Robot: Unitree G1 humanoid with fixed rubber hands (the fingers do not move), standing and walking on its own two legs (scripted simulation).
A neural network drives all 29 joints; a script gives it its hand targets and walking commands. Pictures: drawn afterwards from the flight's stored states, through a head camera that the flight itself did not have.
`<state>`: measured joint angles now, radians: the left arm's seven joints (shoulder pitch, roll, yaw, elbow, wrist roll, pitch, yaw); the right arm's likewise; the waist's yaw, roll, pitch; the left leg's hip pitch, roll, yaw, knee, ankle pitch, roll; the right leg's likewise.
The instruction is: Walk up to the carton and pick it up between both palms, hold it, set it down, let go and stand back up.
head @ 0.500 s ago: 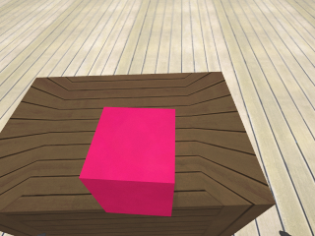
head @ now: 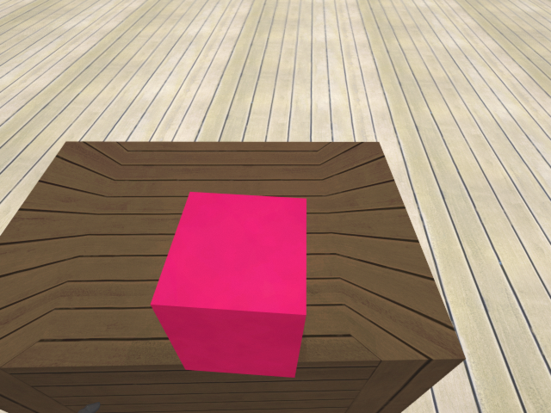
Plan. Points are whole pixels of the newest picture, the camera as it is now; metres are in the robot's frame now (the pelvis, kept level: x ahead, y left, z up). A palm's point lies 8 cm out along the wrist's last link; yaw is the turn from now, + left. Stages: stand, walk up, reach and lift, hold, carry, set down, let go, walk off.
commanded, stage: walk up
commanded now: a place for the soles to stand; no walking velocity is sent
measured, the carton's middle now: (243, 287) +0.36 +0.08 -0.05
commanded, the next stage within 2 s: reach and lift in 0.88 s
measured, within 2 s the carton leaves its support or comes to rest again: neither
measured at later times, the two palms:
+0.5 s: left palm out of the picture +0.12 +0.30 -0.10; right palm out of the picture +0.08 -0.32 -0.11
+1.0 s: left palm out of the picture +0.14 +0.31 -0.10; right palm out of the picture +0.17 -0.30 -0.11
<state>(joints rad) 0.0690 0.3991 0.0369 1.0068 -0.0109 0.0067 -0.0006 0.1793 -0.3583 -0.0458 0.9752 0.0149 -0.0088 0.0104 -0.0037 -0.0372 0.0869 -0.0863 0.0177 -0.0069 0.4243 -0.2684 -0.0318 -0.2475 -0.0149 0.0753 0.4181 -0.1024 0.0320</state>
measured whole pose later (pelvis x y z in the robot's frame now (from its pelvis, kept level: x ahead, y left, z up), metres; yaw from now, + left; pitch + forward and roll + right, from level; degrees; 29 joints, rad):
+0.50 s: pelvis +0.01 -0.01 +0.01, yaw +3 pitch -2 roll +0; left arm 0.03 0.37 0.04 1.07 -0.01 -0.01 0.00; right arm 0.16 -0.37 -0.04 1.09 0.01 -0.02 0.00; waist -0.01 -0.01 0.07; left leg -0.08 0.03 -0.05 0.34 -0.23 -0.05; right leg -0.22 -0.02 0.02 0.34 -0.09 0.02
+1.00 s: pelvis +0.01 +0.00 -0.01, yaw +7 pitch -3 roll -1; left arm 0.00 0.38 0.04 0.72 -0.01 0.36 0.03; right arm 0.03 -0.34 -0.18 0.97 -0.06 -0.07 0.06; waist -0.02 0.02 0.14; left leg -0.21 0.06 -0.04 0.60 -0.35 -0.06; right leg -0.30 -0.03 -0.03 0.54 -0.18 0.02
